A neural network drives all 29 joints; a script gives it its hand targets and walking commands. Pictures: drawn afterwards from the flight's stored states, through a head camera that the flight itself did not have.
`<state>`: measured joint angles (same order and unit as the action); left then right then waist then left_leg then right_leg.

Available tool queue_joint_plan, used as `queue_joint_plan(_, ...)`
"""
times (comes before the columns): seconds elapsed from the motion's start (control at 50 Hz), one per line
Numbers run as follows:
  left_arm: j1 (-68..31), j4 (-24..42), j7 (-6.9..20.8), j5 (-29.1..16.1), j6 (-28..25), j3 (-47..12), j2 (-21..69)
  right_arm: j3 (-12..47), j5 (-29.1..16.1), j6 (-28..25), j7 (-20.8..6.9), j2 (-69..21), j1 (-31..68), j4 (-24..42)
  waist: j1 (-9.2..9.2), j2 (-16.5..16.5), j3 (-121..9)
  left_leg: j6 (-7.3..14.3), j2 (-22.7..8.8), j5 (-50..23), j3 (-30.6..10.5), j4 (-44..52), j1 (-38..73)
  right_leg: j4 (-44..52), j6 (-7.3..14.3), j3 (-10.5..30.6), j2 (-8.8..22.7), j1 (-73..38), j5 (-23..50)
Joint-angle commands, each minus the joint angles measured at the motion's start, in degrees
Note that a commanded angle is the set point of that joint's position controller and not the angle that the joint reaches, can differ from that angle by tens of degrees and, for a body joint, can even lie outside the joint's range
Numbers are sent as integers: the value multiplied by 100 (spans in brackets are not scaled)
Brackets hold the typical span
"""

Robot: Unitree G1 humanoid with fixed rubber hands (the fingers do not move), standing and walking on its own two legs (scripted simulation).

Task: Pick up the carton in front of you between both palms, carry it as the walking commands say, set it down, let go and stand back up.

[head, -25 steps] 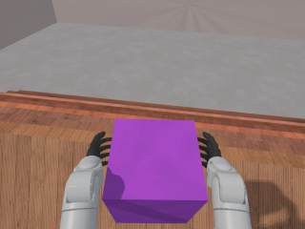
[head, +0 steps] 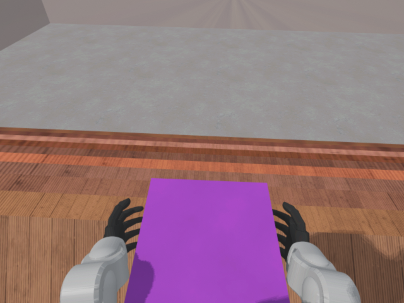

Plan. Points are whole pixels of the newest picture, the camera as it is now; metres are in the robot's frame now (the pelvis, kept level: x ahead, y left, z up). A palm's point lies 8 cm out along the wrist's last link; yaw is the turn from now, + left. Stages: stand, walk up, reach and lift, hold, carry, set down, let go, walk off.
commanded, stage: carry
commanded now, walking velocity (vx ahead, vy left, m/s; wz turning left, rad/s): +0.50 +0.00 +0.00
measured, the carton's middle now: (205, 262) +0.22 -0.01 +0.01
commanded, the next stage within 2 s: none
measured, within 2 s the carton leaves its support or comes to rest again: neither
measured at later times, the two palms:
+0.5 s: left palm (140, 118) +0.58 +0.15 +0.09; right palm (252, 112) +0.61 -0.16 +0.09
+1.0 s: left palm (143, 78) +0.87 +0.19 +0.07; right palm (226, 76) +0.89 -0.12 +0.07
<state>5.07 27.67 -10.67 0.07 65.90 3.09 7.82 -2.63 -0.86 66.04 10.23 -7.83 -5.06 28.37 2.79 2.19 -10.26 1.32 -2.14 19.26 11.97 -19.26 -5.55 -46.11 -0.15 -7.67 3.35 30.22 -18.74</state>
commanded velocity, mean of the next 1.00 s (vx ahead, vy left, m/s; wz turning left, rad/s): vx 0.29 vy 0.00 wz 0.00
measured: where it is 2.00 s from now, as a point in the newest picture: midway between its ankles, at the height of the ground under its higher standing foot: (197, 263)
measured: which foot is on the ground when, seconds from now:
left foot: down 0.00-0.12, up 0.14-0.58, down 0.60-1.00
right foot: up 0.00-0.10, down 0.12-0.58, up 0.60-0.94, down 0.96-1.00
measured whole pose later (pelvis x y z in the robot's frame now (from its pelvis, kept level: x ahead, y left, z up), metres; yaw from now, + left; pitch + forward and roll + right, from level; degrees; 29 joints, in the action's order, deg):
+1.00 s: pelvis +0.55 +0.02 -0.02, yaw +3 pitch +4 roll -1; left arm -23.0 8.1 -11.2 2.2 53.1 14.5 8.6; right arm -14.1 1.4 52.6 10.1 -8.5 23.0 7.9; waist -0.6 1.3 1.6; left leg 4.2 -0.7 20.3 9.3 -40.8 -22.7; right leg -37.5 2.1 -3.5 -0.1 26.8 -13.0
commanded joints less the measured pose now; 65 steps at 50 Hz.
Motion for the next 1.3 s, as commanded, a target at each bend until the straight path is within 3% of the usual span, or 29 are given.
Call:
queue_joint_plan(0.0, -1588, 368, -109, -507, -257, -2550, 3646, 3231, -1121, -227, -115, -3540, 2164, 815, -200, 770, 77, 503, -1290, -1687, -890, 817, 210, 1183, 69, -352, -148, 46, 923)
queue_joint_plan(0.08, -1672, 737, 60, -751, -307, -2903, 3635, 3281, -969, -213, -212, -3478, 1628, 702, -328, 570, -375, 77, -947, -3489, -11, -926, -25, 1875, 258, -863, -515, -1931, 987)
queue_joint_plan(0.1, -1401, 560, 96, -691, -283, -2937, 3588, 3284, -961, -218, -231, -3353, 1624, 770, -387, 594, -580, 34, -794, -3127, 205, -1660, -740, 1686, 250, -787, -451, -2896, 752)
queue_joint_plan(0.12, -1633, 611, 109, -653, -291, -2965, 3577, 3278, -824, -172, -258, -3232, 1818, 750, -508, -366, -760, -171, -308, -2098, 158, -3131, -1686, 2325, 607, 1254, 601, -3588, -420)
queue_joint_plan(0.14, -1854, 855, 130, -736, -285, -3106, 3396, 3267, -888, -176, -307, -3247, 1835, 838, -479, -1615, -973, -384, 311, 495, -164, -4812, -3093, 3275, 1337, 3982, 2049, -4414, -414)
queue_joint_plan(0.16, -1934, 640, 180, -798, -275, -3090, 3473, 3297, -899, -210, -325, -3276, 2031, 723, -435, -1624, -899, -137, 133, 888, -1100, -5694, -3700, 3190, 1610, 4016, 2106, -4319, 388)
queue_joint_plan(0.2, -2414, 643, 288, -945, -393, -3175, 3740, 3106, -718, -328, -331, -3357, 2352, 532, -489, -798, -849, 96, -262, 520, -1183, -5883, -3547, 2876, 1318, 2774, 1745, -3407, 1537)
queue_joint_plan(0.22, -2856, 575, 338, -982, -485, -3282, 3847, 2990, -650, -420, -333, -3620, 2569, 301, -410, -255, -882, 157, -385, 340, -1350, -5460, -3404, 2942, 1206, 2390, 1620, -3190, 1102)
queue_joint_plan(0.3, -3688, 87, 288, -1106, -694, -3269, 3780, 2576, -336, -683, -151, -3638, 2909, -430, -421, -627, -625, 35, -390, -122, -977, -4118, -3382, 3262, 1150, 1382, 1308, -2629, 273)
queue_joint_plan(0.4, -3855, -1045, 23, -671, -666, -2624, 3465, 2275, -290, -711, 38, -3329, 3809, -1112, -505, -540, 68, 65, -462, -1156, -708, -2639, -3379, 3233, 1135, 834, 1154, -2334, 1234)
queue_joint_plan(0.44, -4400, -1136, -64, -590, -720, -2441, 3630, 2322, -413, -746, 92, -3504, 4258, -1333, -549, -1014, -22, 146, -254, -1405, -421, -2112, -3289, 2981, 1022, 207, 792, -2548, 1712)
queue_joint_plan(0.48, -4595, -1440, -180, -516, -756, -2366, 3628, 2245, -453, -770, 98, -3397, 4634, -1433, -617, -841, 145, 220, -92, -1511, -219, -1973, -3330, 2647, 1084, 365, 864, -2878, 2598)
queue_joint_plan(0.52, -4884, -1796, -227, -481, -804, -2282, 3687, 2077, -402, -801, 137, -3279, 4892, -1684, -253, -1162, -370, 398, 44, -1414, -191, -1809, -2018, 2000, 742, 80, 901, -2718, 3519)
queue_joint_plan(0.54, -5223, -1654, -233, -495, -829, -2270, 3596, 2016, -338, -815, 161, -3424, 5017, -1935, -252, -1010, -414, 440, 410, -1203, 171, -1615, -1675, 1345, 672, -283, 687, -2617, 3895)
queue_joint_plan(0.56, -5420, -1720, -233, -499, -824, -2308, 3646, 1911, -419, -860, 145, -3452, 5180, -2105, 131, -418, -888, 409, 529, -1051, 227, -1262, -352, 228, 482, -379, 435, -2233, 3803)
queue_joint_plan(0.58, -5742, -1783, -235, -517, -846, -2305, 3672, 1868, -379, -898, 142, -3475, 5158, -2248, 441, 315, -1391, 492, -287, -338, -1221, -1204, 639, -1311, 274, -404, 178, -1460, 2770)
queue_joint_plan(0.6, -5939, -1837, -284, -505, -875, -2240, 3789, 1803, -414, -932, 160, -3322, 5351, -2502, 65, 1637, -1518, 1199, -1715, -605, -4014, -301, 1210, -2753, 86, 2, -697, 47, -187)
queue_joint_plan(0.62, -5893, -2150, -335, -219, -900, -1920, 3622, 1972, -594, -976, 124, -3620, 5644, -2434, 100, 1627, -1583, 1574, -1860, -1565, -4623, -83, 1534, -3576, 214, 707, -808, 811, -1068)
queue_joint_plan(0.66, -6141, -2228, -292, -443, -982, -1924, 4165, 2137, -801, -1034, 28, -4046, 6073, -2325, 148, 426, -1866, 1462, -1686, -3881, -3307, -843, 1523, -3598, 382, 939, -360, 1032, -1016)
queue_joint_plan(0.7, -6335, -2418, -197, -459, -1114, -1896, 4487, 2371, -1005, -1173, -82, -4453, 6515, -2163, -122, -15, -1950, 1223, -1606, -4003, -2704, -806, 986, -2919, 332, 1050, -133, 705, -635)
queue_joint_plan(0.82, -5966, -2034, -78, -492, -1389, -2210, 4490, 2390, -767, -1440, -114, -4436, 5897, -1977, -76, 399, -1975, 990, -1180, -5953, -1063, -1152, 534, -163, 186, 505, -342, -296, 306)
queue_joint_plan(0.86, -5853, -1826, -82, -571, -1410, -2286, 4341, 2444, -800, -1475, -85, -4353, 5771, -1797, -153, 722, -2140, 908, -1038, -6298, -988, -1405, 703, 156, 264, 384, -426, -409, 489)
queue_joint_plan(0.92, -5613, -1593, -53, -690, -1333, -2513, 4184, 2397, -587, -1378, -1, -3979, 5388, -1706, -338, 504, -2046, 651, -728, -5605, -550, -2118, 398, 1521, 297, 251, -414, -1229, 1965)
queue_joint_plan(0.94, -5395, -1680, -50, -578, -1273, -2444, 4017, 2458, -656, -1332, 6, -4022, 5385, -1702, -327, 260, -2063, 455, -661, -4637, -517, -2218, -242, 1406, 450, 536, -156, -1947, 3267)
queue_joint_plan(0.98, -5419, -1545, -30, -692, -1231, -2414, 3868, 2462, -584, -1196, 11, -3885, 5333, -1624, -318, -1176, -2225, 94, -231, -1485, -844, -2375, -1509, 835, 1163, 1703, 901, -3411, 6599)
queue_joint_plan(1.02, -5325, -1765, 13, -741, -1110, -2409, 4137, 2412, -547, -1074, 15, -3789, 5466, -1584, -376, -1418, -2018, -24, 52, -39, -716, -1800, -1700, 964, 1223, 1747, 933, -3685, 7373)
queue_joint_plan(1.06, -5730, -1657, 28, -707, -1085, -2453, 4156, 2119, -403, -1053, -13, -3863, 5427, -2015, -366, -621, -1839, 16, 49, -726, -744, -1040, -628, 1005, 1006, 1450, 862, -2935, 6382)
queue_joint_plan(1.14, -6023, -1599, 18, -716, -1079, -2465, 4221, 2127, -448, -1034, -39, -4010, 5594, -2176, -259, 239, -1819, 381, -777, -5357, -1149, -1671, 655, 890, 627, 858, 189, -1544, 3051)
queue_joint_plan(1.28, -5816, -1934, -89, -493, -942, -2148, 4105, 2156, -519, -944, 16, -4081, 5857, -2258, -220, -441, -1704, 74, -477, -3605, -889, -1327, 23, 1177, 648, 773, 380, -2256, 4838)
